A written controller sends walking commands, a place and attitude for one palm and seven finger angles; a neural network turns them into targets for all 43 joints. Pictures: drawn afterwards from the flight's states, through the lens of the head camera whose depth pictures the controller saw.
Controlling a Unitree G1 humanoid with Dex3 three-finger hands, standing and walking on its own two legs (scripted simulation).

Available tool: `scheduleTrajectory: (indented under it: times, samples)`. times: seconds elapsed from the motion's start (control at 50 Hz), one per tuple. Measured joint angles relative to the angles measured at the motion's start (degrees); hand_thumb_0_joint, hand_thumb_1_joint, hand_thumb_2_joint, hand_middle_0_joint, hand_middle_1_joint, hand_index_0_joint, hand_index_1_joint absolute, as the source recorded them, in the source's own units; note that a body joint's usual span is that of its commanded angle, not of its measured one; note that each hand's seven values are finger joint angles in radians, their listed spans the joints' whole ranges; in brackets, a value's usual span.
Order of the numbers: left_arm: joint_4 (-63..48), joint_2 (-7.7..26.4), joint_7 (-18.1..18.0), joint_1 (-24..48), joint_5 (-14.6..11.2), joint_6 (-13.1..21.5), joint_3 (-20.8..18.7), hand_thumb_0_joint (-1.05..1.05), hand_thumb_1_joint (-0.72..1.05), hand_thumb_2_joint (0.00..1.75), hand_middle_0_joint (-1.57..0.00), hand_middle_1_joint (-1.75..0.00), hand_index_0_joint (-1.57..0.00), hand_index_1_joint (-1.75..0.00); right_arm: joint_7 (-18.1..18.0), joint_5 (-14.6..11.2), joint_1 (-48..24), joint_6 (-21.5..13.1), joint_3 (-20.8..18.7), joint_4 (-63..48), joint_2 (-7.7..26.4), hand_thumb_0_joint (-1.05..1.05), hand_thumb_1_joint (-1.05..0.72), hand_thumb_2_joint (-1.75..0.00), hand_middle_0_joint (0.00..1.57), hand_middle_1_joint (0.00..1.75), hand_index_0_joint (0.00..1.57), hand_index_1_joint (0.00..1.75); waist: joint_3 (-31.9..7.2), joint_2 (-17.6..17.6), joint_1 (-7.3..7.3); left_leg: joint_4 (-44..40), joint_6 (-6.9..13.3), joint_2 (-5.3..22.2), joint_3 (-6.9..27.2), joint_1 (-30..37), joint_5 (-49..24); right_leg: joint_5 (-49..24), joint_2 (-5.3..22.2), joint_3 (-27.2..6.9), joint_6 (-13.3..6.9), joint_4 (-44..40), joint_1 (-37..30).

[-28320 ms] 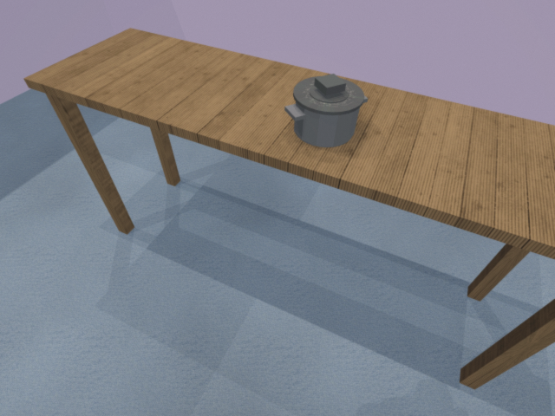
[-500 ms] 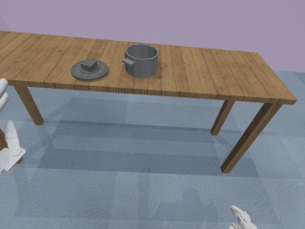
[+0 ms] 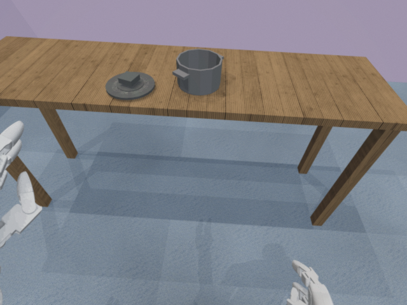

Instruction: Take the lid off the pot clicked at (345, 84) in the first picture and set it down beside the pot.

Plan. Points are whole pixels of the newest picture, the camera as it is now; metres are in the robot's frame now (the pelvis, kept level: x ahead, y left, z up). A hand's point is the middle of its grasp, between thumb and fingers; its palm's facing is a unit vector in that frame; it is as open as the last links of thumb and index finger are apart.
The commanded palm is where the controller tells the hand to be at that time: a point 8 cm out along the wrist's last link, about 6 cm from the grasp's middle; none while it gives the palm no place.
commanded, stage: let the arm hang, fingers relaxed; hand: left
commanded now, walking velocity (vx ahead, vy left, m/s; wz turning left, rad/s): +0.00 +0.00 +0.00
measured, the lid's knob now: (129, 78) +0.79 +0.29 +0.03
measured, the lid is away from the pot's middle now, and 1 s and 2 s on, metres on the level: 0.24 0.24 0.24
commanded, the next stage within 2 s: look to check the result in 1.08 s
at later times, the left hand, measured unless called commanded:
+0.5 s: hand out of the picture +0.05 +0.23 -0.17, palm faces +0.07 -0.96 -0.25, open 7.1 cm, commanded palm none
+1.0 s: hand out of the picture +0.08 +0.21 -0.17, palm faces +0.05 -0.98 -0.20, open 7.2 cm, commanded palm none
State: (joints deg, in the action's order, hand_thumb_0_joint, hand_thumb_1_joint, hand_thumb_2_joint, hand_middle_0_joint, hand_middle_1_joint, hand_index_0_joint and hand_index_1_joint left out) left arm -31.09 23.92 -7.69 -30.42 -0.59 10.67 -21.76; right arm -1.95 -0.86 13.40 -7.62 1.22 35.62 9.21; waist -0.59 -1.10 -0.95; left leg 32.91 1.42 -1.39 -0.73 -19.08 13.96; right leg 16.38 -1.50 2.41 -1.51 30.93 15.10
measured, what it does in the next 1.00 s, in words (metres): shifts its weight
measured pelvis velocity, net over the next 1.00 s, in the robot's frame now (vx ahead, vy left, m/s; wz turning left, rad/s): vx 0.04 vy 0.03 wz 0.03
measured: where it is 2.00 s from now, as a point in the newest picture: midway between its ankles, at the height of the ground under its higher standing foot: outside the picture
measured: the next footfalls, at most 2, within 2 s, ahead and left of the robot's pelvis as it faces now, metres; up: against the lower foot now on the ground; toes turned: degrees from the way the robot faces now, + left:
none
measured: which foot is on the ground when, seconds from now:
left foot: down 0.00-1.00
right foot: down 0.00-1.00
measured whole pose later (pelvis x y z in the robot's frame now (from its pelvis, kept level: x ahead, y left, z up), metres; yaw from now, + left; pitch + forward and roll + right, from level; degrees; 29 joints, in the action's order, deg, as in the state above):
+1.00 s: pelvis +0.04 +0.03 +0.01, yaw +2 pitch -1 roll -1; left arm 60.8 9.5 -2.2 -12.4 0.4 -0.7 -1.2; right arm -2.5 0.4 18.1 0.5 -1.0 61.7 7.1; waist 2.2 0.1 -1.3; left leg 26.6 0.7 1.7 -5.4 -7.0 18.9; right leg 17.2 0.7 3.2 0.0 25.6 7.8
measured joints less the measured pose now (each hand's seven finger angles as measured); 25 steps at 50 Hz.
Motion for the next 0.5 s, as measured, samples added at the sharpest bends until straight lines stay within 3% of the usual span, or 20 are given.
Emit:
scheduleTrajectory:
  times: [0.02, 0.08, 0.14, 0.18, 0.26, 0.3, 0.38, 0.5]
  samples:
    - [5.53, -0.19, 1.72, 2.89, 1.50, -0.05, 3.48, 0.00, 0.90, 0.90, -0.21, -0.30, -0.21, -0.30, 1.01, 0.17, -0.48, -0.57, -0.91, 2.01, 0.83, 0.01, -0.90, -0.90, 0.20, 0.30, 0.20, 0.30, -0.18, 1.44, 0.05, 2.36, -0.49, 0.71, -0.02, -1.37, 2.01, -0.79, -0.11, 1.19, -0.82, 1.03, 0.67]
    - [27.30, -3.84, 5.50, 11.25, 3.02, -5.96, 12.80, 0.00, 0.90, 0.90, -0.20, -0.30, -0.20, -0.30, 2.75, 0.52, -0.90, 2.97, -2.68, 6.86, 3.75, 0.01, -0.90, -0.90, 0.20, 0.30, 0.20, 0.30, -2.51, 4.75, -0.84, 7.68, -1.09, 2.23, -0.10, -3.33, 5.35, 3.21, 0.87, 4.33, -1.45, 4.96, 2.25]
    - [47.70, -9.33, 6.30, 15.66, 3.21, -11.14, 17.20, 0.00, 0.90, 0.90, -0.20, -0.30, -0.20, -0.30, 3.10, 1.31, 0.02, 6.62, -3.40, 9.70, 4.97, 0.01, -0.91, -0.90, 0.20, 0.30, 0.20, 0.30, -2.94, 4.78, -1.53, 13.52, -0.74, 3.32, 0.10, -3.02, 10.45, 6.55, 1.90, 5.85, -1.27, 7.96, 2.53]
    - [58.03, -11.99, 6.35, 16.20, 3.08, -12.99, 18.89, 0.00, 0.91, 0.90, -0.20, -0.30, -0.20, -0.30, 2.91, 1.79, 0.58, 8.04, -3.49, 10.96, 4.72, 0.01, -0.91, -0.90, 0.20, 0.30, 0.20, 0.30, -1.60, 2.95, -1.47, 11.96, -0.48, 3.62, 0.07, -0.91, 11.53, 7.57, 2.41, 5.68, -1.02, 9.00, 2.21]
    - [72.33, -14.52, 7.25, 14.13, 1.88, -14.46, 21.56, 0.01, 0.91, 0.90, -0.20, -0.30, -0.20, -0.30, 2.02, 2.04, 1.58, 8.38, -2.76, 12.68, 3.14, 0.01, -0.91, -0.90, 0.20, 0.30, 0.20, 0.29, 2.17, -1.95, -1.21, 6.07, -2.13, 3.29, -1.23, 2.84, 9.72, 6.05, 3.02, 4.03, 0.17, 8.85, 1.66]
    - [75.60, -14.23, 6.25, 13.99, 0.31, -13.12, 19.37, -0.03, 0.97, 0.89, -0.21, -0.30, -0.21, -0.30, 1.19, 1.81, 2.76, 8.17, -2.42, 13.60, 2.31, 0.01, -0.91, -0.90, 0.20, 0.30, 0.20, 0.29, 3.74, -2.82, -0.53, 4.53, -2.27, 3.69, -1.18, 3.56, 9.44, 5.48, 2.42, 4.03, 0.26, 6.55, 0.51]
    - [81.18, -11.41, 6.79, 14.03, 0.86, -12.49, 19.60, -0.04, 0.99, 0.89, -0.21, -0.30, -0.21, -0.30, 0.18, 1.56, 4.00, 8.66, -2.32, 16.24, 1.68, 0.01, -0.91, -0.90, 0.20, 0.30, 0.20, 0.29, 5.03, -1.68, 0.32, 1.50, -2.32, 4.46, -1.24, 4.92, 8.14, 4.58, 1.26, 4.00, -0.12, 1.06, -1.97]
    - [86.85, -10.55, 6.14, 13.86, 0.98, -12.44, 19.94, -0.02, 0.95, 0.90, -0.21, -0.30, -0.20, -0.30, -0.37, 1.11, 4.11, 9.16, -2.60, 19.21, 1.00, 0.00, -0.91, -0.90, 0.19, 0.30, 0.20, 0.29, 4.93, 1.21, 0.07, -0.47, -1.75, 4.18, -2.17, 7.50, 7.94, 3.55, 1.41, 3.16, 0.53, -1.41, -4.44]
